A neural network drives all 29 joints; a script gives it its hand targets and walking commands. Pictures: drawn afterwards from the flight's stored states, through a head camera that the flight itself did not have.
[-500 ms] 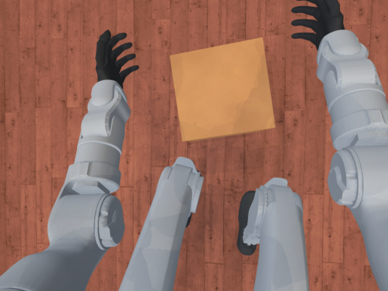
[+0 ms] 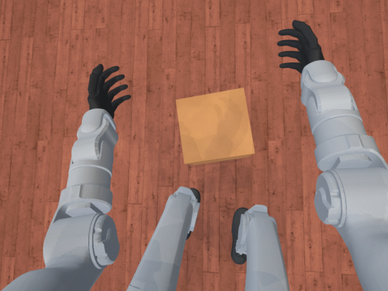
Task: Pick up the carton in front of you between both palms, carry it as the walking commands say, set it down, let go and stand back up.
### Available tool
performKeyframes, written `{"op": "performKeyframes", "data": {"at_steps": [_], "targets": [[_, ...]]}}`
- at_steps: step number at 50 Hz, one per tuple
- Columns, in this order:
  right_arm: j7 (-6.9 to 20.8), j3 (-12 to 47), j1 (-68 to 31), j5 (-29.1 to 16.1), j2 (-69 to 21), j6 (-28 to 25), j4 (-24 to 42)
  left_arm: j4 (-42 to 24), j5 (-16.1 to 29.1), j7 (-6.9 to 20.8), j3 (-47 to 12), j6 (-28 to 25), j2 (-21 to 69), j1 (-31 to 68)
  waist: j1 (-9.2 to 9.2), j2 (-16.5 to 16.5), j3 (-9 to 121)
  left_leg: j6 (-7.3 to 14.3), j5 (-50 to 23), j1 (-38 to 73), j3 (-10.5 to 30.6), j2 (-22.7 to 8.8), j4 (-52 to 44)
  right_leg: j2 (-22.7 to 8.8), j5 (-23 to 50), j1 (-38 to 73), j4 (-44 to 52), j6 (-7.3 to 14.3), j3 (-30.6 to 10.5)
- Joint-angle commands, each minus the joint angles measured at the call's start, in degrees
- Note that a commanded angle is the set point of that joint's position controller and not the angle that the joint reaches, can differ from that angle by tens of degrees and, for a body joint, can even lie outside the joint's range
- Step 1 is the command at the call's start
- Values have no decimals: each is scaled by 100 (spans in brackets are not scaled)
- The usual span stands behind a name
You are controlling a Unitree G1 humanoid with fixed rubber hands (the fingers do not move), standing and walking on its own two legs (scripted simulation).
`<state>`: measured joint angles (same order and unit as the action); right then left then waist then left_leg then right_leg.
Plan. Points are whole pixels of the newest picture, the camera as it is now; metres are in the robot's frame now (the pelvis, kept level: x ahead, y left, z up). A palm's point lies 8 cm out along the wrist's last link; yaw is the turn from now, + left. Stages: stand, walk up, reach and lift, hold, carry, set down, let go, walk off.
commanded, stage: let go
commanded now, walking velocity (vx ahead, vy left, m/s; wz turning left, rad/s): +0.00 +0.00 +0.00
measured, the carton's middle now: (215, 132) +0.46 +0.06 -0.47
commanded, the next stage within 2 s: stand in 1.42 s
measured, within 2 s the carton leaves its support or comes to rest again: neither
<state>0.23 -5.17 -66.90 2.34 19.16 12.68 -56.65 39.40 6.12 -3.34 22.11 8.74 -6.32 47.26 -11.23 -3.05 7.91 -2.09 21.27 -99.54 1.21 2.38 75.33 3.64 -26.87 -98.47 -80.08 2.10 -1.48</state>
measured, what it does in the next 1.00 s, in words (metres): rises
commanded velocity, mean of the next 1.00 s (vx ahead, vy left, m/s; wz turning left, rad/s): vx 0.00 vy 0.00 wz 0.00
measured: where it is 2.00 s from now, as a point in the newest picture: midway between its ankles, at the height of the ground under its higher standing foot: (212, 234)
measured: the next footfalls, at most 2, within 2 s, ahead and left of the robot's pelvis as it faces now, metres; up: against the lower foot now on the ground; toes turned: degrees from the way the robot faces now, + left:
none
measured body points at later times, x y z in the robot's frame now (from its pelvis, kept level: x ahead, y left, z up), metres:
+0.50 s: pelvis +0.05 +0.03 +0.13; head +0.23 +0.02 +0.54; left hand +0.33 +0.27 +0.04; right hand +0.38 -0.16 +0.02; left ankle +0.10 +0.13 -0.56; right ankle +0.06 -0.09 -0.56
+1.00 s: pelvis +0.12 +0.00 +0.18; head +0.16 +0.00 +0.63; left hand +0.30 +0.24 +0.10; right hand +0.30 -0.23 +0.10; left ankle +0.10 +0.13 -0.56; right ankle +0.06 -0.09 -0.56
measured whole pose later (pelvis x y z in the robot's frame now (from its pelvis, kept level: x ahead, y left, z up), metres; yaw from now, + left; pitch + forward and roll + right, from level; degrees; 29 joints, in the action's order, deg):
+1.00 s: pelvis +0.12 +0.00 +0.18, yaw -1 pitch +5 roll +1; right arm 1.5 -3.0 11.9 1.0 11.1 1.8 -26.9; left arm 24.5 1.5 3.2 1.7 2.3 -12.8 -13.2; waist -0.8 -0.5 0.1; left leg -0.1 14.3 -14.3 3.0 1.9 23.9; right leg 2.3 -17.9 -11.5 -24.9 1.8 -2.8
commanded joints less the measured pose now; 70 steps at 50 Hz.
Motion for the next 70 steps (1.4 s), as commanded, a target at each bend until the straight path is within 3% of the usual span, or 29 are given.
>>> {"op": "performKeyframes", "data": {"at_steps": [1,5,6,8,9,13,14,15,16,17,23,24,29,32,33,34,36,40,41,44,50,56,57,59,60,62,63,64,70], "targets": [[24,-219,-1209,103,394,-206,586,-678,-122,85,39,-198,-682,572,-160,-839,5030,-94,-2086,2647,-528,89,-1108,-11,2091,4335,1402,-194,-257],[-91,-324,-264,182,91,-277,847,-768,-375,263,-24,-319,-740,-254,-154,-687,5274,-71,-2363,3175,-555,86,-1481,13,2770,4989,1775,-275,-298],[-161,-387,179,268,-83,-306,976,-929,-379,345,-196,-350,-685,-512,11,-688,5364,-74,-2489,3358,-548,147,-1637,39,3032,5278,1883,-279,-281],[-309,-376,956,299,-357,-354,1334,-1090,-397,516,-357,-437,-698,-1103,104,-506,5476,-44,-2705,3891,-529,159,-1827,39,3443,5754,2144,-316,-297],[-400,-328,1319,240,-538,-412,1708,-1144,-488,599,-310,-489,-886,-1449,18,-535,5560,28,-2860,4320,-488,159,-1899,69,3401,5817,2286,-336,-286],[-700,-427,2448,325,-852,-604,2426,-1458,-750,869,-579,-589,-1090,-2183,64,-20,4642,94,-2594,5507,-418,129,-2496,39,2556,5634,3102,-375,-226],[-730,-558,2668,370,-803,-669,2605,-1471,-711,909,-782,-607,-961,-2352,245,70,4112,91,-2544,5772,-305,92,-2628,73,2265,5459,3277,-344,-108],[-743,-444,2773,304,-843,-694,2635,-1490,-670,950,-935,-637,-996,-2441,160,68,3654,96,-2298,5914,-263,55,-2810,63,1910,5377,3484,-342,-73],[-743,-459,2903,323,-928,-749,2856,-1519,-609,998,-1048,-648,-979,-2556,353,36,3354,113,-2152,6105,-181,33,-2943,32,1656,5357,3641,-318,-42],[-721,-373,3011,245,-895,-806,3054,-1521,-603,1034,-1097,-686,-1086,-2788,171,59,3215,152,-1924,6478,-115,-11,-3005,23,1228,5369,3741,-324,-17],[-501,-493,4671,332,-702,-981,3110,-1685,-453,1066,-1575,-781,-1004,-4119,420,138,2157,124,-1367,7659,106,-149,-3737,38,667,5944,4169,-213,110],[-480,-412,4897,267,-746,-1007,2912,-1701,-404,1047,-1735,-771,-907,-4282,331,254,1782,102,-1335,7813,126,-171,-3891,3,607,5970,4306,-181,99],[-246,-435,5973,105,-625,-1238,2755,-2117,-397,789,-2008,-850,-882,-5171,521,715,1245,14,-2421,9100,347,-260,-4225,29,983,6188,4644,-80,159],[-167,-404,6283,164,-581,-1319,2836,-2342,-299,702,-2120,-908,-872,-5475,618,422,896,20,-2924,9414,438,-281,-4391,14,1290,6702,4972,-90,100],[-149,-395,6312,137,-596,-1349,2854,-2350,-425,672,-2008,-905,-936,-5486,624,638,607,7,-2913,9339,438,-256,-4457,-10,1255,6822,5073,-78,60],[-142,-347,6511,127,-589,-1353,2863,-2376,-354,670,-2084,-895,-940,-5478,844,513,582,32,-2935,9450,425,-252,-4503,-21,1462,6997,5169,-99,67],[-103,-156,6660,54,-613,-1367,3026,-2487,-390,653,-2005,-869,-1002,-5616,754,428,681,15,-3447,9569,398,-183,-4511,-65,1905,7398,5314,-156,3],[-36,-134,7309,68,-384,-1318,3107,-2192,-347,654,-1978,-834,-964,-5924,1022,258,542,27,-3992,9536,254,-92,-4657,-139,3231,8153,5511,-278,-127],[-18,-25,7425,22,-518,-1292,3258,-2186,-391,639,-1895,-833,-1095,-5963,965,49,575,75,-3841,9575,277,-93,-4731,-145,3384,8424,5491,-307,-129],[57,-17,7783,-91,-405,-1213,3306,-1925,-459,649,-1902,-753,-1148,-6141,1061,-1,188,137,-3581,9354,194,-41,-4975,-202,3812,8803,5628,-369,-176],[248,251,8038,-317,-307,-1074,3640,-1813,-512,641,-1798,-618,-1226,-6266,966,164,-143,155,-3236,9367,85,89,-5050,-319,4202,9127,5730,-407,-316],[301,238,7824,-375,-279,-829,3690,-1981,-539,657,-1818,-408,-1237,-5953,1047,109,-348,202,-2377,9489,36,117,-5106,-332,3726,9169,5762,-436,-274],[175,369,7992,-455,-398,-994,3553,-2182,-694,539,-1687,-156,-1421,-5913,985,-36,-68,181,-2264,9191,-17,270,-5004,-410,4471,9468,5571,-383,-285],[94,395,8192,-487,-356,-1049,3287,-2117,-785,454,-1605,-59,-1431,-5923,1020,40,-234,172,-2102,8824,-68,309,-4911,-547,4802,9407,5478,-418,-403],[64,335,8050,-462,-363,-1032,3341,-2222,-760,446,-1598,-58,-1483,-5829,1107,-87,-273,211,-1987,8882,-62,318,-4992,-502,4769,9412,5465,-438,-333],[41,349,7872,-400,-294,-1006,3204,-2168,-755,449,-1666,15,-1326,-5909,1042,46,-466,203,-1911,8890,-58,307,-4867,-535,4320,9204,5500,-369,-361],[32,263,7758,-386,-313,-1031,3343,-2066,-702,426,-1730,65,-1276,-5907,1156,-72,-403,220,-1913,9006,31,241,-4863,-522,4333,9049,5484,-389,-294],[53,335,7584,-352,-328,-995,3342,-2235,-707,423,-1745,70,-1228,-5798,971,54,-492,206,-1901,9093,-22,260,-4855,-461,3898,9032,5577,-334,-194],[121,159,7583,-233,-257,-755,3267,-2192,-731,411,-1706,372,-1368,-5754,1159,192,-926,189,-971,9328,22,105,-5024,-381,1925,8546,5796,-221,30]]}}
